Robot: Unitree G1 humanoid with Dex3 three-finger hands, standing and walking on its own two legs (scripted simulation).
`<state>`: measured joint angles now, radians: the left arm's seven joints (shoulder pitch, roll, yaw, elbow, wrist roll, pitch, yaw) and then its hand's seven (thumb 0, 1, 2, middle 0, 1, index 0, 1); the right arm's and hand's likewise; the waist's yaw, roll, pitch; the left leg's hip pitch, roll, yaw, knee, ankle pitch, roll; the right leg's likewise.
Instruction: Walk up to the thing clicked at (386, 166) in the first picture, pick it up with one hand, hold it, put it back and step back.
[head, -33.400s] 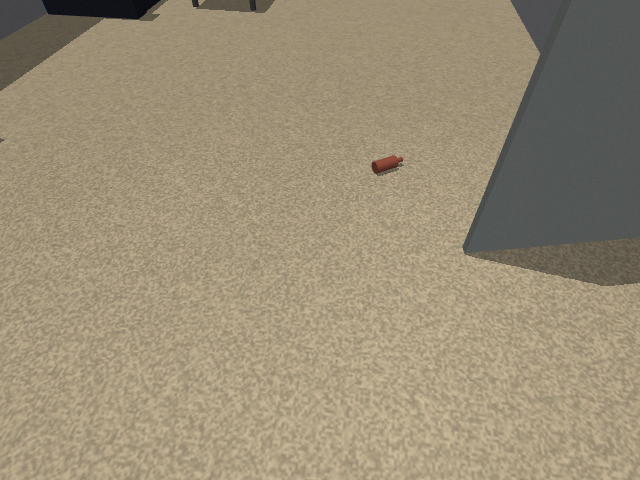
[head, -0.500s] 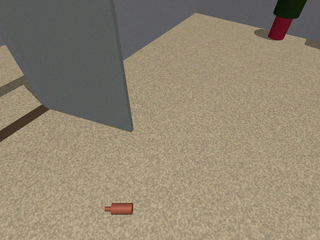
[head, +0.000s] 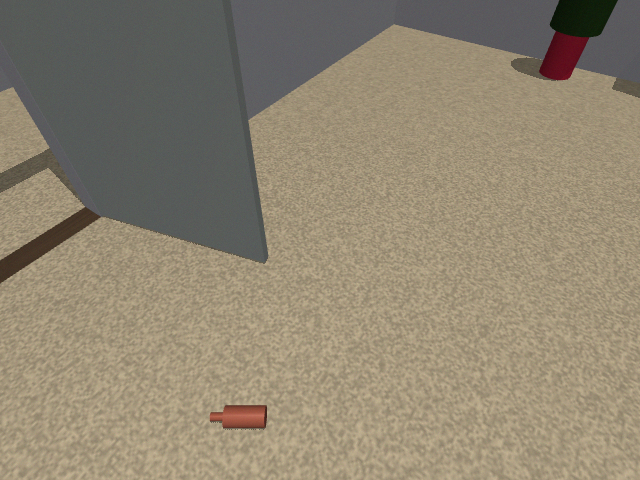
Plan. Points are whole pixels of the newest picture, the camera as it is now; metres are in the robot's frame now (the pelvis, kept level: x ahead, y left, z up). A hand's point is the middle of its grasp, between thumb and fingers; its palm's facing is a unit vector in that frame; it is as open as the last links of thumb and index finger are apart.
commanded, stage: stand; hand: left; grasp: from above
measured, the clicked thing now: (238, 416) +0.46 +0.26 -0.75
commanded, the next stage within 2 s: rise first in 0.40 s
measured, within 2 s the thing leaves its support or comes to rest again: neither
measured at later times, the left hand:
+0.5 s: hand out of the picture +0.07 +0.25 -0.16, palm faces -0.04 -0.94 -0.34, open 7.4 cm
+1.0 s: hand out of the picture +0.14 +0.26 -0.20, palm faces -0.08 -0.91 -0.40, open 13.1 cm
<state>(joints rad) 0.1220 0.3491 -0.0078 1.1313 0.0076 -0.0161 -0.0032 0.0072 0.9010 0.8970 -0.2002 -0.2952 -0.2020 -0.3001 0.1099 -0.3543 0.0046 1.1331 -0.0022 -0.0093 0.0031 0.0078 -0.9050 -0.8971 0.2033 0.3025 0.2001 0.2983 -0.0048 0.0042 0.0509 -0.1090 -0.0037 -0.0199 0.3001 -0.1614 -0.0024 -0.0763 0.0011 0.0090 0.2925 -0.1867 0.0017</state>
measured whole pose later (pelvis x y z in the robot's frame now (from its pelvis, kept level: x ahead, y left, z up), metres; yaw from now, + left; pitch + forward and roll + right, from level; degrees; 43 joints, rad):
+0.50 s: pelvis +0.00 +0.00 +0.00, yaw +0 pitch -2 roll +0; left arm 0.12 0.35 -0.01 1.13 0.01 -0.02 0.00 0.01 0.90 0.90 -0.20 -0.30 -0.20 -0.30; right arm 0.11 -0.35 0.00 1.13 0.00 -0.01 0.00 0.01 -0.90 -0.90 0.20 0.30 0.20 0.30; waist -0.01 0.00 0.05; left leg -0.11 -0.01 -0.02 0.30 -0.16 0.00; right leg -0.08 0.00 0.01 0.29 -0.18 0.00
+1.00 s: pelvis -0.01 +0.00 -0.05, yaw +0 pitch +12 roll -1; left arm 0.11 0.32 0.14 0.74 0.15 0.17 -0.01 0.00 -0.31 0.95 -0.12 -0.99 -0.12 -0.99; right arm 0.26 -0.25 -0.02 0.63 0.03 -0.08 -0.03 0.01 -0.90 -0.90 0.20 0.30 0.20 0.30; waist -0.03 0.01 -0.08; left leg -0.68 0.00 -0.02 0.88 -0.42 0.00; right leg -0.64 0.01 0.01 0.86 -0.44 0.00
